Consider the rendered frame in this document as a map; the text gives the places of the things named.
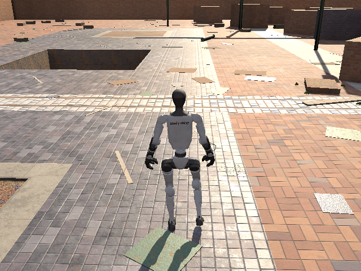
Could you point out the right robot forearm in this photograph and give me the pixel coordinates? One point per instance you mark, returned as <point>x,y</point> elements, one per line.
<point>207,148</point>

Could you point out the robot torso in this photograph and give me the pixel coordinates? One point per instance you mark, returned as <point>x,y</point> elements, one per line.
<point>180,137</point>

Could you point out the left robot forearm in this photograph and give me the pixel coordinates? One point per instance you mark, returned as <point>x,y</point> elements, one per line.
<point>151,150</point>

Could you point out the left robot hand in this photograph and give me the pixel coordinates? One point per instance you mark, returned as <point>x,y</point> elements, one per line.
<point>152,161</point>

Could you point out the left robot upper arm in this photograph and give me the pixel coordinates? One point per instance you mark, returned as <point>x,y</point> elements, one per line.
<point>158,129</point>

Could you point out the right robot upper arm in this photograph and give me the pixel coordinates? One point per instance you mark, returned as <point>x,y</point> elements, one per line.
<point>200,128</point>

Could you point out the right robot hand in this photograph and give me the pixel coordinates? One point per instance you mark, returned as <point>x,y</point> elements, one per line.
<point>206,158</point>

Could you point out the right robot thigh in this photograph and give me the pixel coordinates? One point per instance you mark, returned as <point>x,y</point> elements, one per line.
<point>194,165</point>

